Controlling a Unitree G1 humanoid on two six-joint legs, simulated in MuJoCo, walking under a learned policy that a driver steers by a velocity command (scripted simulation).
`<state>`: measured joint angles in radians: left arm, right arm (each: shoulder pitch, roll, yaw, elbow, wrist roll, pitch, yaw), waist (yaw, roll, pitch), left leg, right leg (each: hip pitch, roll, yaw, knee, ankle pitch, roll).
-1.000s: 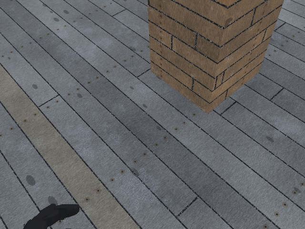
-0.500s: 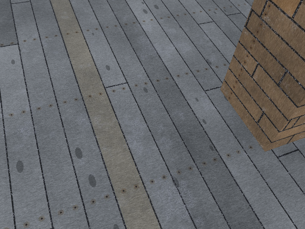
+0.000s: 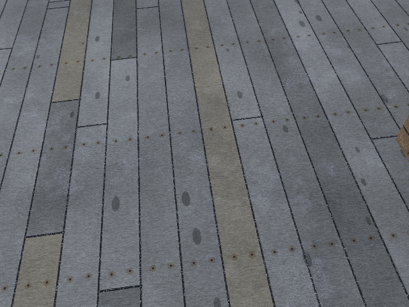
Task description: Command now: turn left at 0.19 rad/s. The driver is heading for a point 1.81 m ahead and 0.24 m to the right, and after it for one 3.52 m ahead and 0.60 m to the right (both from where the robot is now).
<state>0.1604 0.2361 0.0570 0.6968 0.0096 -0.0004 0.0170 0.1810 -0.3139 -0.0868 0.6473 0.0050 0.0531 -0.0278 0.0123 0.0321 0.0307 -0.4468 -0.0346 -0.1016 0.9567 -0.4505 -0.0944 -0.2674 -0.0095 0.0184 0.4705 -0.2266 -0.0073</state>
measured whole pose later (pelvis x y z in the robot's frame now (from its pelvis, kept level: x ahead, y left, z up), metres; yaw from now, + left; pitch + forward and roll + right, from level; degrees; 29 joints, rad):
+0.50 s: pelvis +0.03 +0.00 -0.01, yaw +1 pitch +0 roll +1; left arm 0.25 0.28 0.06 0.78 -0.02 -0.07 -0.03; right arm 0.34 -0.26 -0.05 0.73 0.02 0.00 -0.01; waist -0.02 0.02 -0.01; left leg -0.16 0.00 -0.06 0.49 -0.33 0.00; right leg -0.31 -0.01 -0.04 0.63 -0.34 -0.05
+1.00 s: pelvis +0.25 +0.00 -0.02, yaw +0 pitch +3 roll +0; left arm 0.49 0.26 0.04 0.87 -0.01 -0.05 0.01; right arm -0.03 -0.23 -0.03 0.62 0.02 -0.09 0.06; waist 0.10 0.02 0.04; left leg -0.58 0.00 0.04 0.51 0.00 0.06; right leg 0.17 0.02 -0.01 0.21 -0.42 -0.03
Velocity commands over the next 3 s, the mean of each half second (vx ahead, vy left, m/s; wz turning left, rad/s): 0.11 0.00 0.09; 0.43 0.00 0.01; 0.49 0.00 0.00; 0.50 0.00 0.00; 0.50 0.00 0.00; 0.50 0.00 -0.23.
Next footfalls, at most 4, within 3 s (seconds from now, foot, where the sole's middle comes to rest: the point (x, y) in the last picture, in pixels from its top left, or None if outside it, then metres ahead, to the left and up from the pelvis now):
0.10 left None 0.02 0.14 -0.78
0.52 right None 0.08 -0.10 -0.78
1.02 left None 0.46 0.11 -0.78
1.56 right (263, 227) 0.75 -0.13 -0.78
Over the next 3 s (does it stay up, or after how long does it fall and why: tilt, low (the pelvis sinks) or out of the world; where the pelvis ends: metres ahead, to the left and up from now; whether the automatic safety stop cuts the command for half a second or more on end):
stays up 1.37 -0.04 0.01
